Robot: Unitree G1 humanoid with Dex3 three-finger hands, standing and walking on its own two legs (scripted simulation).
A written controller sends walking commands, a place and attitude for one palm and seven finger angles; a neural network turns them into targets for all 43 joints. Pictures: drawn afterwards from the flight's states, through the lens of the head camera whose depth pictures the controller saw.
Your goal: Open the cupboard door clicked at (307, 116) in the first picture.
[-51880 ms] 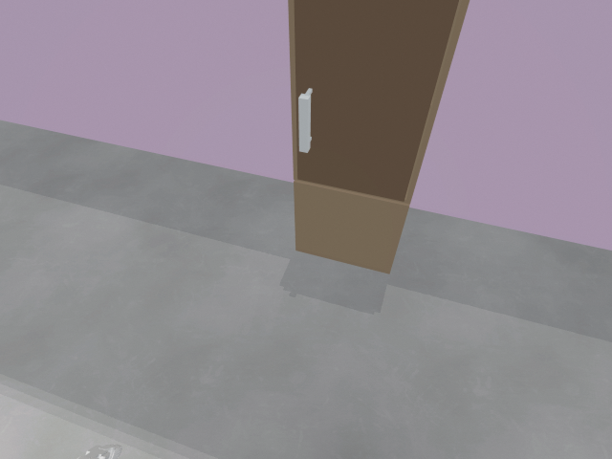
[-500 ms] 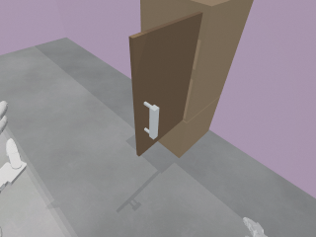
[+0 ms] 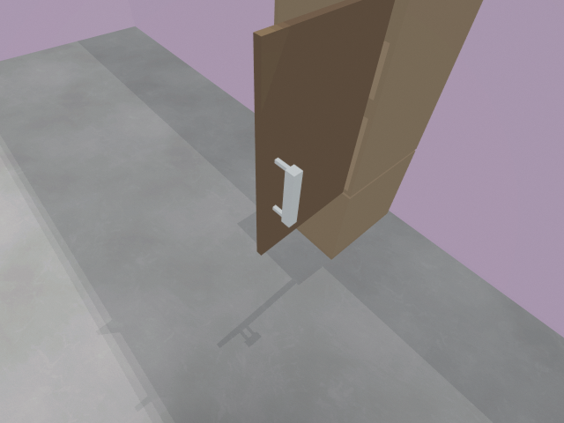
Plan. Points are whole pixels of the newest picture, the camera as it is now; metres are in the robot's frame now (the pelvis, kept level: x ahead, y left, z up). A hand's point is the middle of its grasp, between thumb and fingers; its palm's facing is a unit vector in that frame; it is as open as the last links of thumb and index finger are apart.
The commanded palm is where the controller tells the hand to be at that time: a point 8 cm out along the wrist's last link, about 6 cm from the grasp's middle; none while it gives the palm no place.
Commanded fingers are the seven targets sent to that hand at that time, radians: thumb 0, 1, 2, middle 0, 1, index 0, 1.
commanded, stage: let the arm hang, fingers relaxed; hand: left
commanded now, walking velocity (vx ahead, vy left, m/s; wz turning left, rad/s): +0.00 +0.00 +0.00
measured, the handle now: (284, 192) +0.59 +0.01 -0.09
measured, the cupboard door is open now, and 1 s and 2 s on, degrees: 92 92 92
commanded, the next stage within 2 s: look to check the result in 0.80 s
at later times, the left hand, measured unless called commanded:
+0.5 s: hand out of the picture -0.03 +0.19 -0.16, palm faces +0.01 -0.98 -0.20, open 7.3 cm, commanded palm none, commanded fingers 0.00 0.90 0.90 -0.20 -0.30 -0.20 -0.30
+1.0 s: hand out of the picture -0.02 +0.19 -0.16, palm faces +0.01 -0.98 -0.19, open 7.3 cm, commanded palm none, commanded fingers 0.00 0.90 0.90 -0.20 -0.30 -0.20 -0.30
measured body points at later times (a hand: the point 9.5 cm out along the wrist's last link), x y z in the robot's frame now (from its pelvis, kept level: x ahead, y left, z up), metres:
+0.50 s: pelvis -0.01 +0.02 +0.01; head +0.00 +0.01 +0.46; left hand -0.03 +0.24 -0.15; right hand -0.04 -0.18 -0.16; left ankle +0.03 +0.13 -0.73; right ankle +0.00 -0.09 -0.73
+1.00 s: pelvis +0.00 +0.02 +0.01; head +0.01 +0.02 +0.46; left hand -0.02 +0.24 -0.15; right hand -0.03 -0.19 -0.15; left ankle +0.03 +0.13 -0.73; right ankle +0.00 -0.09 -0.73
